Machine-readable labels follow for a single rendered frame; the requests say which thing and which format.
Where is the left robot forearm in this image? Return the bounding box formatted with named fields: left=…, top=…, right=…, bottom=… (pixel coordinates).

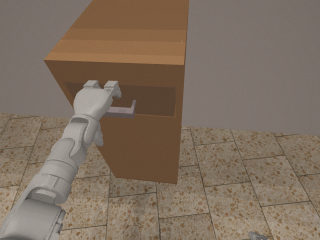
left=0, top=114, right=99, bottom=238

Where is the left robot upper arm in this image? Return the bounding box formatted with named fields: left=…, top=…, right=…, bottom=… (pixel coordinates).
left=0, top=197, right=66, bottom=240

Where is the drawer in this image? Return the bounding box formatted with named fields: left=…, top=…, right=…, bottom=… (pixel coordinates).
left=64, top=81, right=176, bottom=117

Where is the cabinet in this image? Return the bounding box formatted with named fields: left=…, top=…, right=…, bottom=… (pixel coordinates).
left=44, top=0, right=189, bottom=184

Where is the left robot hand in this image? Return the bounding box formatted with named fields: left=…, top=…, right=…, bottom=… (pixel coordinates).
left=73, top=80, right=122, bottom=147

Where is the handle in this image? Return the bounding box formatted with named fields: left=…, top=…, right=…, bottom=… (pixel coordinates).
left=103, top=100, right=137, bottom=119

